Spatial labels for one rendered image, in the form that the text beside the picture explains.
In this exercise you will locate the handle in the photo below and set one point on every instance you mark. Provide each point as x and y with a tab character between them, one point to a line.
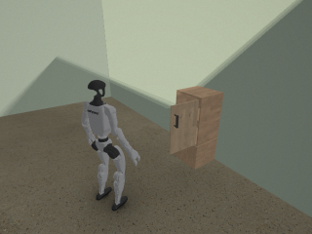
176	121

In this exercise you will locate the humanoid robot head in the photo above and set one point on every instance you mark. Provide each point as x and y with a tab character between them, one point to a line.
97	85

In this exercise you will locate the left robot foot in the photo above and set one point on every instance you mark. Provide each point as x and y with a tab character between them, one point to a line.
105	192

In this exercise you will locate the right robot hand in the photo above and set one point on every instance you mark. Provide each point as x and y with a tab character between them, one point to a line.
133	156

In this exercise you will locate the left robot forearm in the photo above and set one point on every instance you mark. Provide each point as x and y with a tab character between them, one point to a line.
88	130

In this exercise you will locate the cupboard door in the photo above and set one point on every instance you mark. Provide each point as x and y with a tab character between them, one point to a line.
185	135

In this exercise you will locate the left robot upper arm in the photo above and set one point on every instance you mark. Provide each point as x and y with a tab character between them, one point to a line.
85	117

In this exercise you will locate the right robot forearm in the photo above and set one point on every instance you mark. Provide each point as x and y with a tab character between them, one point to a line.
121	138

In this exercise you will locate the left robot hand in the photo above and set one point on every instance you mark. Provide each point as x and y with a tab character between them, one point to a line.
91	139

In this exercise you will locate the right robot upper arm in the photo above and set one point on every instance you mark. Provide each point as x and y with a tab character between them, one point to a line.
110	111

